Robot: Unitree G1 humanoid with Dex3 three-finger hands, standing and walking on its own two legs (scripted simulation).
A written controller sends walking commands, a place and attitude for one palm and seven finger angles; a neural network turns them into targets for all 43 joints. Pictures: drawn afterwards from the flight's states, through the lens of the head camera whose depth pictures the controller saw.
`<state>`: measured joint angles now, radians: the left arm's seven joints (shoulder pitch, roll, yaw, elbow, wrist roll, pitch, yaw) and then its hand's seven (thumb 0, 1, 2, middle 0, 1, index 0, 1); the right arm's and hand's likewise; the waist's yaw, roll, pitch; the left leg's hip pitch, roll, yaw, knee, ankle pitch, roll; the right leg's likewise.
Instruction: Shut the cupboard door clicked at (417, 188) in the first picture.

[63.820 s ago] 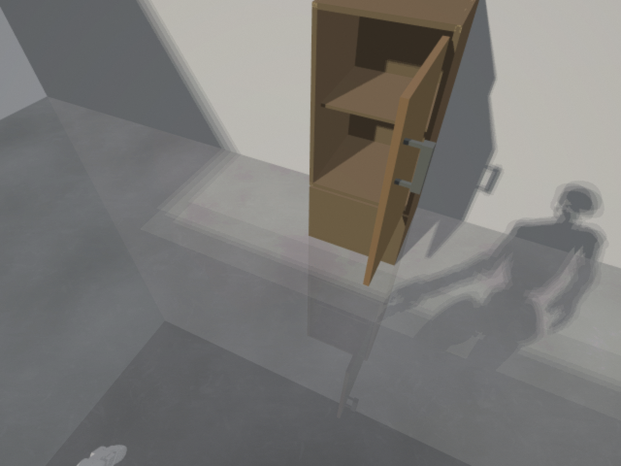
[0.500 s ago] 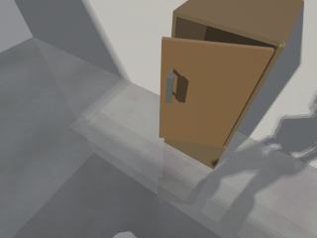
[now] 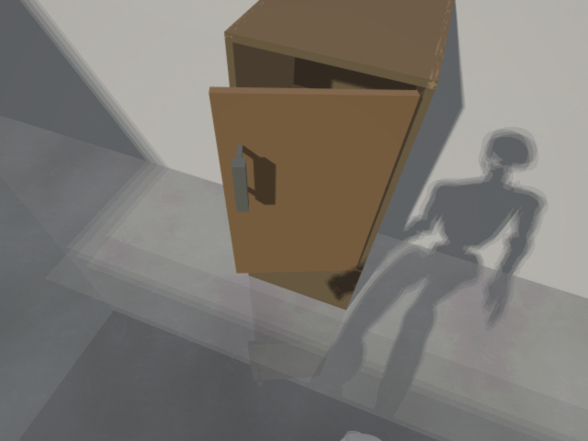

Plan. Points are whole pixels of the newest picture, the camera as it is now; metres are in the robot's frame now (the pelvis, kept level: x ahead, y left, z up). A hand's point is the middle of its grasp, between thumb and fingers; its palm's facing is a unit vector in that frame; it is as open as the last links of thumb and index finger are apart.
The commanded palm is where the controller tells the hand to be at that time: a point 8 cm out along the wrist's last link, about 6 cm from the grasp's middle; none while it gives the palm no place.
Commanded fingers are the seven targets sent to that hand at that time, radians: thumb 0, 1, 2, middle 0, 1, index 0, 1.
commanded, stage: take the last steps up to it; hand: left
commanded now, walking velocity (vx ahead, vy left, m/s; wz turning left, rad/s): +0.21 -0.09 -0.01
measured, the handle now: (241, 178) +0.58 +0.11 -0.03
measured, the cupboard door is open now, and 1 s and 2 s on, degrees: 23 23 23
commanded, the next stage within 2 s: come to a stop and stand still in 0.24 s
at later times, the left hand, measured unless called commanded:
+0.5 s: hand out of the picture +0.12 +0.11 -0.20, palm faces +0.10 -0.98 -0.17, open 7.3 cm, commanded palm none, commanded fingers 0.00 0.90 0.90 -0.20 -0.30 -0.20 -0.30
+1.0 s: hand out of the picture +0.13 +0.11 -0.17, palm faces +0.02 -0.96 -0.30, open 7.4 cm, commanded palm none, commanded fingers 0.00 0.90 0.90 -0.20 -0.30 -0.20 -0.30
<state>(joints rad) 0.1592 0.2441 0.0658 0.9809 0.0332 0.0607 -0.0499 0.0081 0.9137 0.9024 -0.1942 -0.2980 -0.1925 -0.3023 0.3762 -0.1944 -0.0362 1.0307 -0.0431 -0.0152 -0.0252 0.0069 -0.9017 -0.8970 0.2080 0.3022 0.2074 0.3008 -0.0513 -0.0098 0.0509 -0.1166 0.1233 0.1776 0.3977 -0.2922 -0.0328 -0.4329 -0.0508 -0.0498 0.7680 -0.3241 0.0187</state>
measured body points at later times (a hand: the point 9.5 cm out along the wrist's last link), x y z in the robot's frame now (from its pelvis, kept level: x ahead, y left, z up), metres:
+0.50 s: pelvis +0.13 -0.06 -0.01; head +0.15 -0.04 +0.43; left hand +0.11 +0.16 -0.18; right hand +0.22 -0.28 -0.16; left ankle +0.16 +0.02 -0.75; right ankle +0.05 -0.14 -0.74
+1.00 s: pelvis +0.09 -0.09 -0.01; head +0.10 -0.11 +0.44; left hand +0.13 +0.16 -0.15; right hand +0.16 -0.33 -0.17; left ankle +0.08 +0.03 -0.70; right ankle +0.05 -0.15 -0.74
